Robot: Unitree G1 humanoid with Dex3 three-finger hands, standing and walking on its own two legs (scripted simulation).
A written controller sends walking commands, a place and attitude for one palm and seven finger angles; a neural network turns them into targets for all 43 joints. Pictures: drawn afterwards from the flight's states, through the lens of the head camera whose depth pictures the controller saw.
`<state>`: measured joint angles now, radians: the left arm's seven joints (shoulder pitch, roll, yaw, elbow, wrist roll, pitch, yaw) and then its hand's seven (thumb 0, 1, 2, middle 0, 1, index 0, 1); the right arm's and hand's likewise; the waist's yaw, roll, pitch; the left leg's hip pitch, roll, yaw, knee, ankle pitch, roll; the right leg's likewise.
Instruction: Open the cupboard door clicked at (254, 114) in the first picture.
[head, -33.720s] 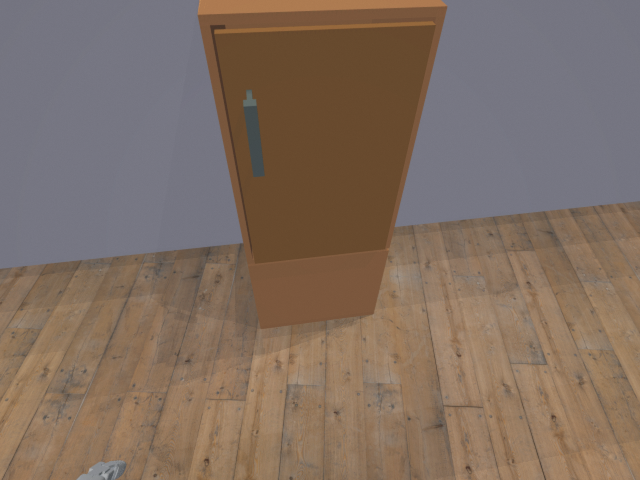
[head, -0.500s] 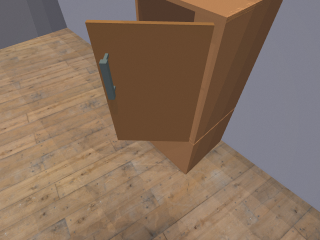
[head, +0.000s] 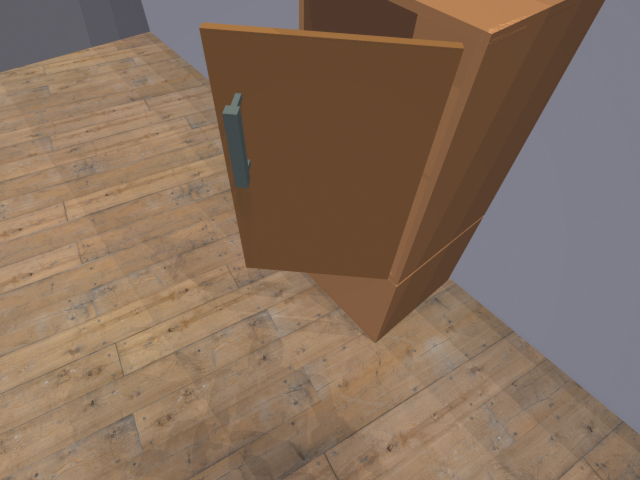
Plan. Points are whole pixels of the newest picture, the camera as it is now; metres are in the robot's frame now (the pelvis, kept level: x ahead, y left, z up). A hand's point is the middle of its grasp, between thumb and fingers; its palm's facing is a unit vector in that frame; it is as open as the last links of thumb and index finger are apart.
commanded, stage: come to a stop and stand still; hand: left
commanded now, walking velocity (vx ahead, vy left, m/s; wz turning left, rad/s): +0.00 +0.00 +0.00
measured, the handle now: (240, 142) +0.60 +0.18 +0.06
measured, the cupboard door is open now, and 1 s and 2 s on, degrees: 45 45 45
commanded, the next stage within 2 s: look again from close up in 0.52 s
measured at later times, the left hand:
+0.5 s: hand out of the picture +0.00 +0.15 -0.17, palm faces -0.02 -0.97 -0.23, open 7.3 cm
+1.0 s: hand out of the picture +0.02 +0.15 -0.17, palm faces -0.01 -0.98 -0.22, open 7.4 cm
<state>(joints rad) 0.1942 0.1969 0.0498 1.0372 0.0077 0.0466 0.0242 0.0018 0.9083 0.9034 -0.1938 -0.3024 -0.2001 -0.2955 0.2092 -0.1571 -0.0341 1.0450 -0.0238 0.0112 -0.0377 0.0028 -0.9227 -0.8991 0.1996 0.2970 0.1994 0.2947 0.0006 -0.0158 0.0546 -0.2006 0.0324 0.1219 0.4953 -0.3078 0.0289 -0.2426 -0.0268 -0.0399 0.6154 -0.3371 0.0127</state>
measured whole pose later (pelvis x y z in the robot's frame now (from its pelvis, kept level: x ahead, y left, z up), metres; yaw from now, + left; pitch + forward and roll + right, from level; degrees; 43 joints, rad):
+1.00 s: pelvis +0.00 -0.04 +0.00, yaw -1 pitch +0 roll +1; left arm 0.25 0.19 0.00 1.10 0.01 -0.02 0.03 0.00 0.91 0.90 -0.20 -0.30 -0.20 -0.30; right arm 0.23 -0.17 0.01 1.12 -0.02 -0.02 -0.02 0.00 -0.91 -0.90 0.20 0.30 0.20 0.29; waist 0.00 -0.01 0.03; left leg -0.18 0.06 0.13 0.46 -0.28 -0.03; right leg -0.18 0.01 -0.03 0.49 -0.32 -0.03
